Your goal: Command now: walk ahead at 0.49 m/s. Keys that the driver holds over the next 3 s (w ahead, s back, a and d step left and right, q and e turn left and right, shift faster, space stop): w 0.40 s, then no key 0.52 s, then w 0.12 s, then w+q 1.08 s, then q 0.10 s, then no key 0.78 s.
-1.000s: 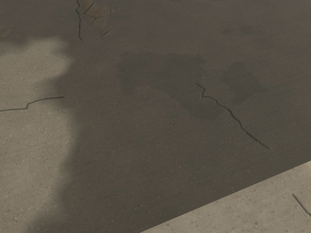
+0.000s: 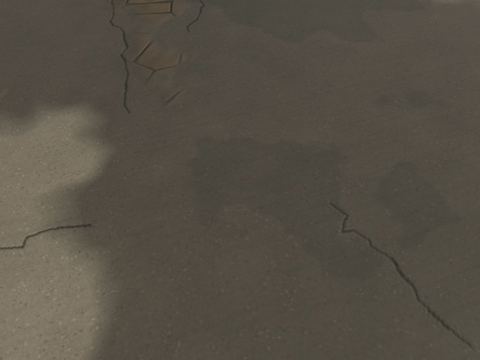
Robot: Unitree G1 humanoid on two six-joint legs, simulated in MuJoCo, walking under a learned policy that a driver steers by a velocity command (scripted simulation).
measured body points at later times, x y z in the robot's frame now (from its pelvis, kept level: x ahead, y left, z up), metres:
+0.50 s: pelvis +0.30 +0.06 -0.11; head +0.31 +0.06 +0.34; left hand +0.30 +0.31 -0.26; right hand +0.37 -0.18 -0.25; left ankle +0.32 +0.15 -0.84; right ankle +0.22 -0.08 -0.64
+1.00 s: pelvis +0.45 +0.02 -0.11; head +0.45 +0.02 +0.34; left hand +0.57 +0.25 -0.24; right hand +0.47 -0.22 -0.26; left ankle +0.43 +0.16 -0.84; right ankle +0.53 -0.07 -0.84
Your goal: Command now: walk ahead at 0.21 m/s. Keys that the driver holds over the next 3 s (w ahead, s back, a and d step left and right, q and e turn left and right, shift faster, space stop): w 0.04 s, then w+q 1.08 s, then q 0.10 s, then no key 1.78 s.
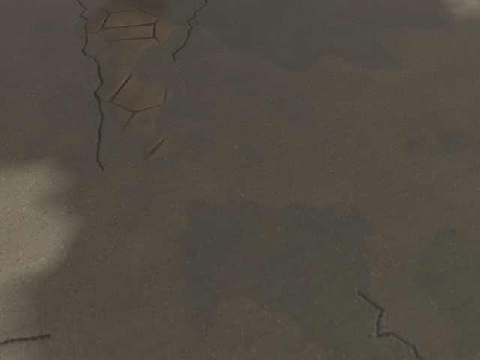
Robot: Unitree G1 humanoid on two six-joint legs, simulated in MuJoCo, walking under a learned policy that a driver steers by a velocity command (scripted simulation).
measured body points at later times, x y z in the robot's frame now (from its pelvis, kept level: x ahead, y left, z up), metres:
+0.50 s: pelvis +0.14 -0.02 +0.02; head +0.15 -0.02 +0.47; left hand +0.15 +0.25 -0.12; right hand +0.25 -0.28 -0.12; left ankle +0.13 +0.14 -0.64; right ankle +0.11 -0.12 -0.73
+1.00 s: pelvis +0.35 +0.13 +0.01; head +0.38 +0.15 +0.46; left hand +0.37 +0.44 -0.10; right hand +0.56 -0.07 -0.10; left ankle +0.36 +0.19 -0.73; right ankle +0.48 -0.03 -0.64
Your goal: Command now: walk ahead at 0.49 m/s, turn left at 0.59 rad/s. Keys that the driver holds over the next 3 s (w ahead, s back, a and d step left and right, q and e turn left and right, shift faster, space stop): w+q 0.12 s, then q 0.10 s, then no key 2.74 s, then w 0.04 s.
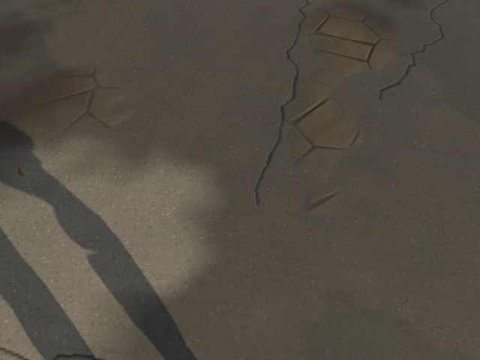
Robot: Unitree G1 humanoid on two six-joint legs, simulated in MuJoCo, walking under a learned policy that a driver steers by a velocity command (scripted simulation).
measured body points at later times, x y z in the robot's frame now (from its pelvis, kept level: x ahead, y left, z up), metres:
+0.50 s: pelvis +0.22 -0.05 -0.01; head +0.26 -0.04 +0.44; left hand +0.32 +0.23 -0.11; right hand +0.39 -0.29 -0.12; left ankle +0.16 +0.09 -0.68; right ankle +0.32 -0.12 -0.74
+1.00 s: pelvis +0.27 -0.01 -0.01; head +0.28 +0.00 +0.44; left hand +0.32 +0.27 -0.14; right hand +0.45 -0.22 -0.12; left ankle +0.23 +0.11 -0.74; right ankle +0.32 -0.12 -0.74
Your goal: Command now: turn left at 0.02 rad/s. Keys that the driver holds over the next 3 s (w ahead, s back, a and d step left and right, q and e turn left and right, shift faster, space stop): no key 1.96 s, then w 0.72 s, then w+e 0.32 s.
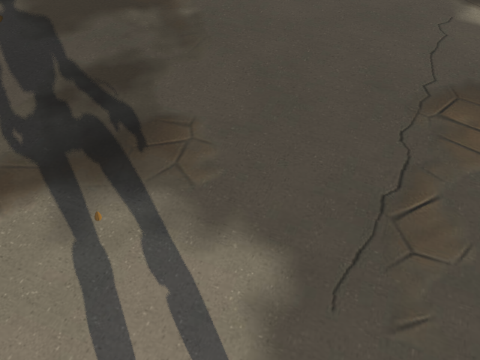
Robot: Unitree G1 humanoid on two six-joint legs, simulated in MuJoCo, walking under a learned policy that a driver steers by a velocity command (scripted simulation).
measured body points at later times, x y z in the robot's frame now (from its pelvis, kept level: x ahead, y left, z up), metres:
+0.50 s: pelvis +0.01 +0.00 +0.00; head +0.02 +0.00 +0.45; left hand +0.09 +0.26 -0.14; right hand +0.09 -0.25 -0.13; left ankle -0.01 +0.12 -0.73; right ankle +0.03 -0.12 -0.73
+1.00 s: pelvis +0.01 +0.00 +0.01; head +0.02 +0.00 +0.46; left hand +0.05 +0.25 -0.15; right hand +0.03 -0.24 -0.15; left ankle -0.01 +0.12 -0.73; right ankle +0.03 -0.12 -0.73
